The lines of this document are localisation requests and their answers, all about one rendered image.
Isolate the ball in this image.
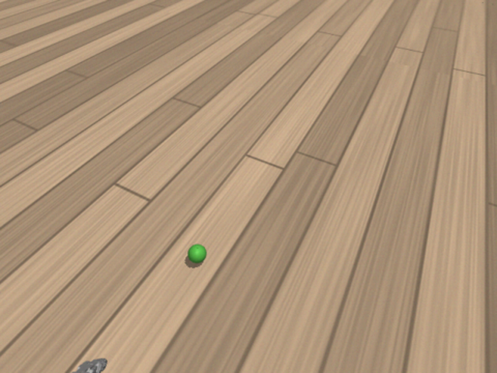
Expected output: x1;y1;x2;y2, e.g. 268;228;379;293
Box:
188;244;207;263

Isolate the left robot hand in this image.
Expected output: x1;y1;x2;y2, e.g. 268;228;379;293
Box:
72;358;107;373

